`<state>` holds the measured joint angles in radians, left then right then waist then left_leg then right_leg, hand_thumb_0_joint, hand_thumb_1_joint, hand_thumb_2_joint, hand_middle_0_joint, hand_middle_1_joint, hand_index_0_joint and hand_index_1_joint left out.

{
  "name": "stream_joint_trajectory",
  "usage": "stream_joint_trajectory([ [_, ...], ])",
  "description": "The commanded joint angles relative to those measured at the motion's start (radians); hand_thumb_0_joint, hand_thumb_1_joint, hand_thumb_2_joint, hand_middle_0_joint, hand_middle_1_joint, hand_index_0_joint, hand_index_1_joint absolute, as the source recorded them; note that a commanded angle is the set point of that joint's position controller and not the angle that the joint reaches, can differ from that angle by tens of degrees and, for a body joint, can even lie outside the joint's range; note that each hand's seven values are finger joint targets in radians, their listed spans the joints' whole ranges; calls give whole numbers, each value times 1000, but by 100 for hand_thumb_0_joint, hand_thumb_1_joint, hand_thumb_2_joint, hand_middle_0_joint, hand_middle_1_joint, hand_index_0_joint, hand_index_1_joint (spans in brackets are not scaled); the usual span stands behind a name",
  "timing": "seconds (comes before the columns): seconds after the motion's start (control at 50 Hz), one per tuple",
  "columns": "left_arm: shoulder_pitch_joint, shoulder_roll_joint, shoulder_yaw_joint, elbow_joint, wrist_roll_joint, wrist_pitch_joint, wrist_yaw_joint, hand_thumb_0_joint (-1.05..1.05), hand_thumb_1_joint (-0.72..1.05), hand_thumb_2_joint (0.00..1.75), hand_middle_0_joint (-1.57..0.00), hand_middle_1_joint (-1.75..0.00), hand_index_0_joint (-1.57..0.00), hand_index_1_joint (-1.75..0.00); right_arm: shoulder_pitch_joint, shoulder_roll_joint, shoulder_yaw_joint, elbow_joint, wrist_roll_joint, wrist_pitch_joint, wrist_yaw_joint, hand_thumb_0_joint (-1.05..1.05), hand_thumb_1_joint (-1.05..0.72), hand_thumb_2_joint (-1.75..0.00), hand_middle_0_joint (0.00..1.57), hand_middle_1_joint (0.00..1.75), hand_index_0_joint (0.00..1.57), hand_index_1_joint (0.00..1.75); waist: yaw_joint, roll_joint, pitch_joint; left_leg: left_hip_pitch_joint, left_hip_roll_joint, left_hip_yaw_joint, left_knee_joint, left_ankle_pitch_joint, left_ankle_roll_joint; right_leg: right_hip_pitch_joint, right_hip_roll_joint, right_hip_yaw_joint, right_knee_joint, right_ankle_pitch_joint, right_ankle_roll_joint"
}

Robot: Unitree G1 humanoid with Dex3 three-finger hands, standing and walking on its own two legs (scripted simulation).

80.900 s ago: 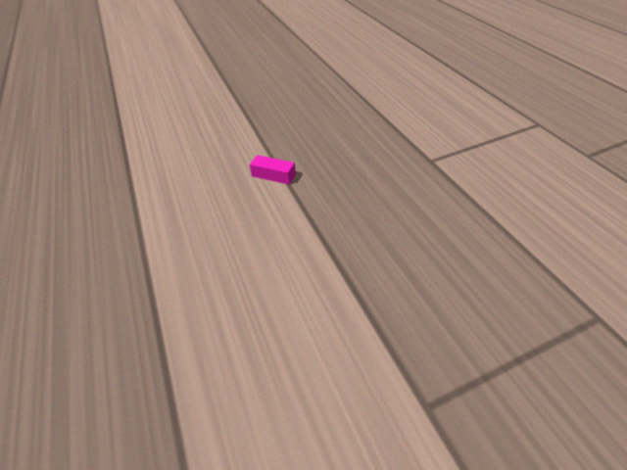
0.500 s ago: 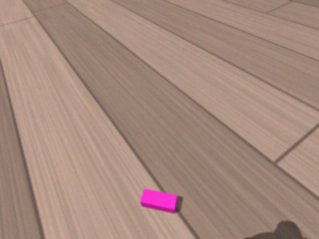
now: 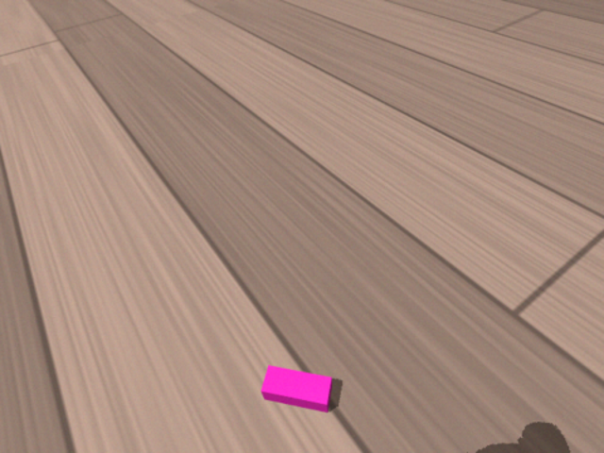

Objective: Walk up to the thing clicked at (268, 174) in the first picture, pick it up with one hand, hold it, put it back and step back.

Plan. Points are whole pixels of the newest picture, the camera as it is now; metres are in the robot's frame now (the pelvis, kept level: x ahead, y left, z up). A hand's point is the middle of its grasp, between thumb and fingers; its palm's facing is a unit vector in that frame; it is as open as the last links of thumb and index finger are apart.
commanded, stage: stand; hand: left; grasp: from above
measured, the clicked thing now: (297, 388) +0.49 +0.13 -0.74
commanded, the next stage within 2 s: step back in 0.48 s
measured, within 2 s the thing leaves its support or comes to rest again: neither
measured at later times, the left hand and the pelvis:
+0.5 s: hand out of the picture +0.07 +0.25 -0.15, palm faces +0.01 -0.94 -0.34, open 7.4 cm; pelvis +0.00 +0.00 +0.00, yaw +0 degrees
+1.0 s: hand out of the picture +0.04 +0.33 -0.17, palm faces -0.06 -0.94 -0.34, open 7.4 cm; pelvis -0.10 +0.08 +0.00, yaw -2 degrees
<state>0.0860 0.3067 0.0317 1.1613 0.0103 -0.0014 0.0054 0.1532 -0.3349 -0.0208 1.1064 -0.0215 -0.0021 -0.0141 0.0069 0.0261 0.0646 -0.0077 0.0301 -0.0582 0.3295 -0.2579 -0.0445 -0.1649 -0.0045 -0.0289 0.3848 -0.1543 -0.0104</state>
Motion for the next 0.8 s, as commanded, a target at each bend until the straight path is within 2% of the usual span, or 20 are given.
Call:
stream_joint_trajectory([
  [0.0, -45, 214, 41, -67, 0, -23, 13, 0, 90, 90, -20, -30, -20, -30, -17, -192, -34, -56, 1, -17, -11, 0, -90, -90, 20, 30, 20, 30, 2, -25, -56, -124, 79, -36, -64, 147, 54, 101, -111, 103, -54, 127, -16],
  [0.04, -42, 217, 42, -63, -1, -22, 10, 0, 90, 90, -20, -30, -20, -30, -13, -187, -33, -55, 0, -17, -10, 0, -90, -90, 20, 30, 20, 30, 5, -39, -36, -135, 75, -34, -72, 98, 55, 88, -111, 113, -66, 58, -17],
  [0.28, -40, 232, 40, -71, 1, -26, 5, 0, 90, 90, -20, -30, -20, -30, -1, -191, -35, -56, 1, -18, -2, 0, -90, -90, 20, 30, 20, 30, 2, -42, -43, -136, 69, -37, -66, 62, 58, 75, -114, 140, -100, -29, -15],
  [0.36, -38, 232, 38, -74, -2, -28, 5, 0, 90, 90, -20, -30, -20, -30, 6, -199, -35, -55, 3, -20, -2, 0, -90, -90, 20, 30, 20, 30, -3, -26, -66, -124, 74, -35, -68, 98, 58, 94, -114, 131, -80, 51, -18],
  [0.38, -30, 229, 37, -70, -1, -27, 5, 0, 90, 90, -20, -30, -20, -30, 2, -195, -34, -53, 2, -20, -2, 0, -90, -90, 20, 30, 20, 30, 2, -38, -52, -126, 74, -37, -67, 82, 59, 80, -109, 128, -80, 34, -15],
  [0.4, -34, 230, 37, -74, -2, -29, 5, 0, 90, 90, -20, -30, -20, -30, 5, -199, -34, -57, 1, -20, -3, 0, -90, -90, 20, 30, 20, 30, -3, -33, -76, -116, 75, -31, -61, 108, 59, 96, -116, 131, -72, 88, -17],
  [0.44, -37, 238, 39, -73, -4, -28, 5, 0, 90, 90, -20, -30, -20, -30, 9, -195, -30, -54, 2, -20, -4, 0, -90, -90, 20, 30, 20, 30, -3, -33, -58, -122, 80, -34, -72, 98, 58, 85, -116, 131, -67, 83, -20],
  [0.46, -36, 307, 78, -106, -17, -20, 9, 0, 90, 90, -20, -30, -20, -30, -46, -251, -45, -72, 2, -4, -1, 0, -90, -90, 20, 30, 20, 30, 10, -45, 37, -199, 59, -30, 50, 239, 72, 14, -125, 157, -8, 341, -21],
  [0.48, -23, 317, 84, -117, -21, -16, 13, 0, 90, 90, -20, -30, -20, -30, -26, -228, -42, -85, 12, 3, -2, 0, -90, -90, 20, 30, 20, 30, 7, -63, 3, -200, 37, -2, 125, 250, 68, 28, -150, 167, 4, 423, -52],
  [0.52, 6, 338, 96, -136, -20, -13, 19, 0, 90, 90, -20, -30, -20, -30, 0, -204, -44, -101, 21, 15, -2, 0, -90, -90, 20, 30, 20, 30, 7, -136, -64, -200, -44, 56, 318, 115, 55, 44, -246, 256, -43, 477, -147],
  [0.54, -3, 345, 99, -159, -12, -13, 22, 0, 90, 90, -20, -30, -20, -30, 13, -203, -48, -109, 20, 27, -2, 0, -90, -90, 20, 30, 20, 30, 9, -193, -89, -248, -84, 53, 449, -157, 59, 53, -315, 328, -67, 470, -207],
  [0.56, -35, 344, 100, -192, -1, -13, 24, 0, 90, 90, -20, -30, -20, -30, 33, -205, -56, -118, 16, 38, 0, 0, -90, -90, 20, 30, 20, 30, -1, -210, -112, -244, -88, 21, 583, -300, 70, -1, -354, 354, -70, 411, -245],
  [0.58, -52, 330, 101, -213, 8, -9, 25, 0, 90, 90, -20, -30, -20, -30, 51, -210, -61, -124, 16, 44, 3, 0, -90, -90, 20, 30, 20, 30, -11, -186, -128, -233, -70, -12, 624, -316, 80, -46, -343, 325, -56, 344, -250],
  [0.62, -119, 317, 95, -259, 21, 1, 29, 0, 90, 90, -20, -30, -20, -30, 89, -211, -68, -138, 23, 50, 14, 0, -90, -90, 20, 30, 20, 30, -36, -206, -148, -222, -54, -37, 642, -291, 87, -100, -300, 252, -13, 319, -232],
  [0.64, -134, 314, 92, -272, 23, 7, 30, 0, 90, 90, -20, -30, -20, -30, 104, -216, -72, -141, 22, 52, 15, 0, -90, -90, 20, 30, 20, 30, -38, -208, -161, -214, -53, -20, 639, -262, 82, -119, -280, 227, 8, 310, -219],
  [0.7, -130, 320, 89, -313, 25, 22, 35, 0, 90, 90, -20, -30, -20, -30, 123, -224, -76, -163, 10, 47, 12, 0, -90, -90, 20, 30, 20, 30, -36, -200, -173, -225, -25, -6, 372, -156, 68, -63, -256, 226, 95, 301, -173],
  [0.72, -137, 313, 83, -320, 16, 31, 33, 0, 90, 90, -20, -30, -20, -30, 136, -214, -79, -162, 3, 40, 10, 0, -90, -90, 20, 30, 20, 30, -53, -185, -165, -221, -24, 17, 199, -49, 66, -38, -227, 207, 138, 257, -144],
  [0.74, -128, 294, 77, -325, 3, 42, 27, 0, 90, 90, -20, -30, -20, -30, 129, -219, -86, -159, -14, 31, 7, 0, -90, -90, 20, 30, 20, 30, -54, -126, -139, -189, -28, 22, 76, 70, 59, -81, -179, 182, 195, 179, -109],
  [0.76, -93, 254, 70, -337, -8, 51, 23, 0, 90, 90, -20, -30, -20, -30, 106, -268, -101, -174, -37, 25, 3, 0, -90, -90, 20, 30, 20, 30, -32, 33, -113, -159, 79, -141, -11, 233, 56, -167, -79, 146, 325, 26, -61],
  [0.78, -57, 210, 60, -333, -16, 54, 27, 0, 90, 90, -20, -30, -20, -30, 51, -361, -119, -190, -49, 22, 3, 0, -90, -90, 20, 30, 20, 30, 0, 237, -81, -82, 241, -363, -32, 434, 108, -373, 104, 109, 467, -381, -24],
])
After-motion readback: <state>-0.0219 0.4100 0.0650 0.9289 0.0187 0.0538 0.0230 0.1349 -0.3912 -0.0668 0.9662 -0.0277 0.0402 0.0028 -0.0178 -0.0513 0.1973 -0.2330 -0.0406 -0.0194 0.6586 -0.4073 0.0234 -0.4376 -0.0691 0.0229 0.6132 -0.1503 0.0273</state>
